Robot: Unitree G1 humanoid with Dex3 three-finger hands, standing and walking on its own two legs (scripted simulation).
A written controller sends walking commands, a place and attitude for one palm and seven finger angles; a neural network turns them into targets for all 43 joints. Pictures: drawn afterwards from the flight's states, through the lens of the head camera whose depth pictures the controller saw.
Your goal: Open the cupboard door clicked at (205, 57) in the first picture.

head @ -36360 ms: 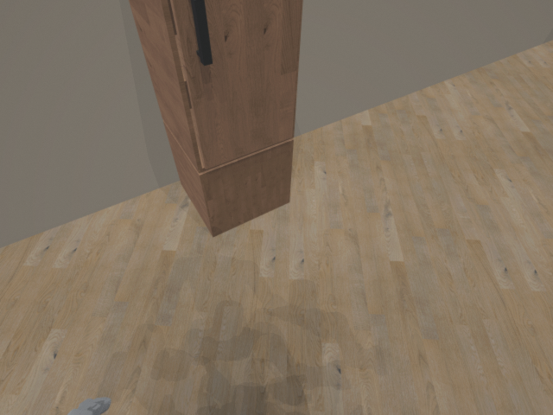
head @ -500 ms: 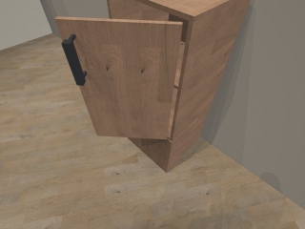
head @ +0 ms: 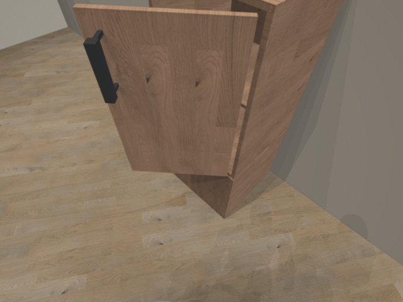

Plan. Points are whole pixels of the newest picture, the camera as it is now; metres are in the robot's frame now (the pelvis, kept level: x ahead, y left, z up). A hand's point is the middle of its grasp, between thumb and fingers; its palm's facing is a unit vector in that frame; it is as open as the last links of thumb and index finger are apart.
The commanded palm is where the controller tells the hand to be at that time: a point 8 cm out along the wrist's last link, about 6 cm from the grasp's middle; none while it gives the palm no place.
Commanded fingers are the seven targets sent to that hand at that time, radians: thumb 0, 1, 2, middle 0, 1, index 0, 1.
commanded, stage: shuffle to correct the standing spot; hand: left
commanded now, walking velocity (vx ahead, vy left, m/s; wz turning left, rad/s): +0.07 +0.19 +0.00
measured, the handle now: (105, 68) +0.56 +0.28 +0.14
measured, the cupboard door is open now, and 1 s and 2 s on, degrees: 41 41 41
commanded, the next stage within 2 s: come to a stop and stand still in 0.10 s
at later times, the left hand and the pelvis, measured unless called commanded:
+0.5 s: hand out of the picture +0.04 +0.27 -0.17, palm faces +0.08 -0.97 -0.24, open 7.4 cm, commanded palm none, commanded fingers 0.00 0.90 0.90 -0.20 -0.30 -0.20 -0.30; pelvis +0.02 +0.07 +0.01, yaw +1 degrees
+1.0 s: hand out of the picture +0.07 +0.27 -0.16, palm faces +0.01 -0.98 -0.21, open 7.4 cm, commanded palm none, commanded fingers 0.00 0.90 0.90 -0.20 -0.30 -0.20 -0.30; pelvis +0.05 +0.09 +0.01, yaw +1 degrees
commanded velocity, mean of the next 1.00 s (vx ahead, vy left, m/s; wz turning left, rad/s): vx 0.00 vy -0.02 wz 0.00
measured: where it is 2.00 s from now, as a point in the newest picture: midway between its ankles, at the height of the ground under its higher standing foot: outside the picture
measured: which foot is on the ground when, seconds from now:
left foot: down 0.00-0.06, up 0.08-0.30, down 0.32-1.00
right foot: down 0.00-0.32, up 0.34-0.54, down 0.56-1.00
